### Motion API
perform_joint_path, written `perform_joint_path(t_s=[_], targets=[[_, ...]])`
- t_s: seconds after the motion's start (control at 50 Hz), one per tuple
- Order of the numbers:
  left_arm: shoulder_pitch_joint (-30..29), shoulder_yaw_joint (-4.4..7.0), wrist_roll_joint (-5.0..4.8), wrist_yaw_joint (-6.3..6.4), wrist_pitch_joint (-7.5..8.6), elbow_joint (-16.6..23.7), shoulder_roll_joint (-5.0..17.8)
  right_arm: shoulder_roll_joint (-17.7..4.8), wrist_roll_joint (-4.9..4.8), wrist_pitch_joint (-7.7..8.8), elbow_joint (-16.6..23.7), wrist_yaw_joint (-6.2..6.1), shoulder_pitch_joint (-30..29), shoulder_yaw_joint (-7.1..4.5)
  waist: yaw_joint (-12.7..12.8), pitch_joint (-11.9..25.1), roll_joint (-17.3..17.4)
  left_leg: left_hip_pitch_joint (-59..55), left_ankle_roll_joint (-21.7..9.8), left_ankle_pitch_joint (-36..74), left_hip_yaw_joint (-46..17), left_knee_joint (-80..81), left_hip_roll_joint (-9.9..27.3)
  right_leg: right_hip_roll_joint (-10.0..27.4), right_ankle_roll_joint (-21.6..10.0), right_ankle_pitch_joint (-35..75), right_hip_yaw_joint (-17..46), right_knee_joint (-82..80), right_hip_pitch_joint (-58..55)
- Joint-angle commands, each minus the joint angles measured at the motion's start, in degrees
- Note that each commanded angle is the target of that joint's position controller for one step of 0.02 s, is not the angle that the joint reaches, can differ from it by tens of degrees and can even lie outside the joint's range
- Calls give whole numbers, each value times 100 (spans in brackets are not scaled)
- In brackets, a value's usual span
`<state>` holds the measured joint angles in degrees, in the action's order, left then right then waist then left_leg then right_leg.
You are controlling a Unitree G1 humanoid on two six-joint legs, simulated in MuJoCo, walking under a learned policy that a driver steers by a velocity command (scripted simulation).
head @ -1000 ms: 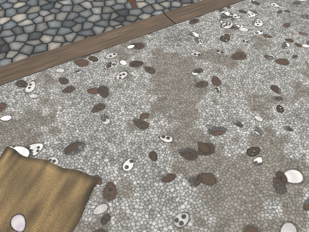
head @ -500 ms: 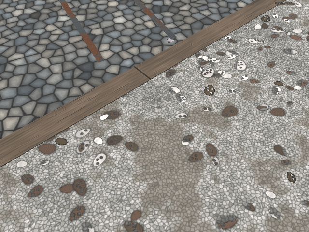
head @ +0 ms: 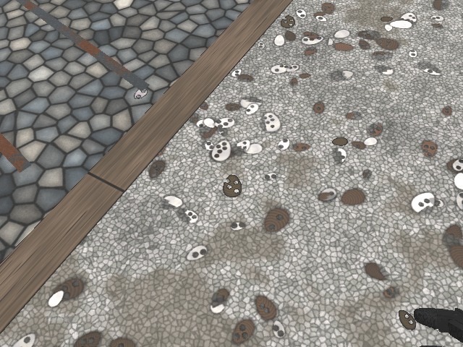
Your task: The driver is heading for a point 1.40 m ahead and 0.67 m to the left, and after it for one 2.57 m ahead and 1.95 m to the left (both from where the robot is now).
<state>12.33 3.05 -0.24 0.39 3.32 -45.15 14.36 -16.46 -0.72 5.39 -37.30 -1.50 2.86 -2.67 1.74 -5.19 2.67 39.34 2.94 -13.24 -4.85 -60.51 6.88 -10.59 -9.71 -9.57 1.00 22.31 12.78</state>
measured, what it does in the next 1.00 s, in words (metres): walks ahead, turning left: left foot, then right foot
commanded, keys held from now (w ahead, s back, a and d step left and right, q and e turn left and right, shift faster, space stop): q+shift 0.48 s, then s+q+shift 0.40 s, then shift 0.12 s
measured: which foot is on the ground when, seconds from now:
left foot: up 0.00-0.20, down 0.22-0.64, up 0.66-1.00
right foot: down 0.00-0.20, up 0.22-0.62, down 0.64-1.00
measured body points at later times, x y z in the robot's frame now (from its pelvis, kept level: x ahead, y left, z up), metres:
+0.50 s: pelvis +0.21 +0.03 +0.00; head +0.26 +0.05 +0.44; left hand +0.33 +0.33 -0.09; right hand +0.43 -0.20 -0.10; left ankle +0.26 +0.12 -0.74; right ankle +0.33 -0.11 -0.70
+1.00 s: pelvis +0.21 -0.08 +0.00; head +0.25 -0.06 +0.44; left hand +0.16 +0.23 -0.09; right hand +0.48 -0.20 -0.12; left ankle +0.05 -0.05 -0.68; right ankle +0.37 -0.09 -0.74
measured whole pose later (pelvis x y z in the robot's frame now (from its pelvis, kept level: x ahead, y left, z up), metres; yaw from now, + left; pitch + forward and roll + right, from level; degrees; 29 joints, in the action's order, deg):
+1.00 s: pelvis +0.21 -0.08 +0.00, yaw +50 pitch +1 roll +0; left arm 2.1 2.3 0.5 5.1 -3.8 -39.0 11.5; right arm -17.5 -1.7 -5.7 -37.1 -1.9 16.0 -4.0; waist -2.3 -4.5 2.0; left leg 19.5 5.1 -28.6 -2.2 -56.4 1.2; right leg 3.7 -1.2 -4.6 -6.3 25.3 21.3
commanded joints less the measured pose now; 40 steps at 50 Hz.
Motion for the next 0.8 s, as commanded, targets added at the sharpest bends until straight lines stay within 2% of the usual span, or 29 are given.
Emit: perform_joint_path(t_s=[0.02, 0.08, 0.12, 0.16, 0.18, 0.2, 0.22, 0.24, 0.26, 0.28, 0.3, 0.32, 0.34, 0.38, 0.4, 0.44, 0.46, 0.5, 0.58, 0.62, 0.64, 0.66, 0.68, 0.7, 0.72, 0.74, 0.76, 0.78, 0.8], targets=[[-130, 151, 97, 207, 14, 274, 657, -219, -31, -50, -117, 80, 768, -60, -126, 944, -427, -1201, -45, 1504, 554, 1255, -363, 1168, 214, 4248, -137, -454, 109], [-64, 160, 87, 348, -155, 252, 720, -366, -69, -21, 141, 238, 161, -93, 189, 851, -572, -726, -44, 2201, 639, 2166, -434, 1425, 441, 3664, -215, -252, -633], [-128, 165, 117, 410, -277, 289, 730, -449, -66, -18, 236, 378, 147, -133, 189, 814, -649, -511, -107, 1923, 727, 2378, -456, 1636, 461, 3598, -200, 5, -982], [-335, 191, 117, 456, -377, 417, 765, -581, -12, -20, 217, 500, 575, -214, -12, 887, -664, -619, -291, 1210, 915, 2376, -621, 1843, 439, 4300, -197, 629, -1133], [-482, 206, 111, 488, -421, 514, 781, -647, 13, -21, 130, 526, 1017, -263, -206, 1002, -666, -925, -421, 880, 1030, 2369, -784, 1883, 492, 4924, -241, 1152, -1080], [-770, 219, 117, 514, -448, 652, 799, -744, 27, -9, -38, 500, 1774, -329, -582, 1206, -649, -1671, -648, 853, 974, 2599, -907, 1822, 635, 5373, -328, 2010, -715], [-1192, 224, 112, 502, -435, 825, 872, -957, 68, 25, -188, 429, 2752, -429, -1242, 1485, -236, -2856, -1001, 2124, 432, 3439, -707, 1361, 910, 4115, -533, 3680, 18], [-824, 75, 392, 330, -424, 999, 210, -1264, 149, 45, -144, 340, 2507, -437, -568, 1461, 1406, -4029, -1646, 4736, -1670, 3329, 336, 132, 1179, -2151, -411, 5336, 1838], [32, 42, 167, 160, -347, 973, 350, -1504, 410, -2, 252, 267, 1883, -486, -235, 2633, 1594, -5156, -2842, 3246, -4302, 3943, 1304, -186, 1408, -2792, 888, 6863, 2916], [-92, 97, 38, 60, -291, 871, 829, -1265, 317, -104, 568, 175, 1326, -492, -318, 2481, 694, -4766, -2628, 1824, -4076, 4100, 1254, 246, 1234, -2222, 1245, 6934, 3072], [-612, 119, 66, 29, -293, 986, 896, -894, 142, -226, 694, 78, 1074, -383, -336, 1789, -180, -3986, -2309, 1117, -3435, 4192, 879, 393, 1185, -1792, 1104, 6629, 3117], [-825, 88, 150, 28, -326, 1032, 730, -798, 15, -328, 752, 32, 958, -327, -203, 1372, -780, -3257, -2049, 629, -2979, 4336, 561, 549, 1153, -1563, 979, 6096, 2984], [-900, 77, 181, 25, -354, 1111, 638, -836, -34, -393, 799, -3, 867, -339, -92, 1166, -742, -2714, -1918, 466, -2672, 4398, 287, 623, 1155, -1447, 947, 5462, 2727], [-883, 44, 91, 17, -367, 1060, 417, -835, -3, -512, 868, -29, 776, -373, -4, 919, -380, -2131, -1604, 664, -2067, 4366, -254, 609, 1238, -1333, 713, 3906, 2167], [-925, 29, 54, 49, -338, 1006, 327, -880, 10, -566, 844, -55, 881, -413, -80, 1009, -205, -2139, -1570, 1135, -1977, 4293, -352, 511, 1325, -1328, 598, 3346, 1963], [-876, 15, 7, 99, -301, 919, 277, -1037, -4, -657, 770, -113, 1044, -499, -139, 1376, 191, -2346, -1502, 1535, -2018, 4127, -341, 455, 1426, -1050, 660, 2677, 1593], [-860, 30, -18, 113, -290, 877, 330, -1070, -23, -700, 775, -133, 1039, -528, -173, 1483, 359, -2412, -1432, 1466, -2066, 4084, -341, 444, 1442, -826, 699, 2419, 1475], [-964, 72, -38, 131, -271, 832, 418, -1053, -44, -774, 804, -146, 994, -558, -280, 1454, 640, -2518, -1269, 1428, -2234, 3999, -367, 417, 1440, -590, 776, 1968, 1367], [-858, 163, -36, 91, -136, 676, 568, -1002, -58, -849, 862, -166, 917, -607, -349, 1514, 921, -3113, -1073, 2817, -2706, 3578, -316, 448, 1319, -467, 988, 1154, 1213], [-513, 231, -29, 51, -93, 496, 661, -932, -128, -888, 981, -170, 633, -591, -182, 1510, 766, -2806, -818, 2239, -2645, 3270, -602, 699, 1150, 572, 942, 61, 425], [-625, 294, 41, 59, -126, 510, 869, -662, -99, -912, 988, -165, 827, -503, -370, 1553, 108, -2129, -589, 367, -2258, 2653, -1073, 1477, 811, 1782, 1464, -143, -288], [-1049, 341, 211, 131, -256, 613, 1203, -402, -48, -883, 992, -143, 1245, -419, -820, 1360, -1686, -908, -204, -2112, -1202, 1349, -2099, 2707, -44, 3884, 2592, -147, -668], [-1041, 263, 451, 171, -304, 729, 795, -997, 34, -786, 859, -64, 1476, -561, -715, 1728, -1975, -751, 169, -2729, -974, -603, -1855, 3396, -780, 4697, 3040, -131, -265], [-1351, 192, 423, 226, -352, 904, 542, -1340, -45, -809, 626, -53, 1607, -670, -770, 1599, -1480, -720, 319, -2459, -773, -1604, -1646, 3206, -740, 4775, 2352, 4, -138], [-1545, 147, 311, 267, -398, 978, 395, -1310, -66, -891, 443, -102, 1694, -665, -796, 1372, -1055, -641, 374, -2020, -655, -2098, -1585, 2703, -426, 4449, 1642, 184, -24], [-1558, 123, 219, 306, -423, 1040, 428, -1191, -31, -988, 356, -159, 1716, -616, -759, 1324, -700, -574, 424, -1701, -583, -2687, -1592, 2480, -288, 4266, 1318, 260, 2], [-1554, 104, 174, 335, -441, 1063, 502, -1065, -40, -1058, 356, -167, 1751, -549, -750, 1246, -532, -562, 493, -1562, -464, -3154, -1564, 2440, -314, 4315, 1098, 244, 100], [-1495, 93, 183, 370, -478, 1080, 566, -998, -79, -1094, 408, -167, 1661, -496, -690, 1185, -478, -568, 535, -1387, -307, -3292, -1525, 2374, -338, 4140, 891, 177, 110], [-1395, 79, 192, 410, -524, 1075, 565, -938, -137, -1109, 478, -171, 1513, -452, -591, 1139, -571, -454, 569, -1214, -213, -3076, -1449, 2308, -349, 3821, 725, 134, -105]])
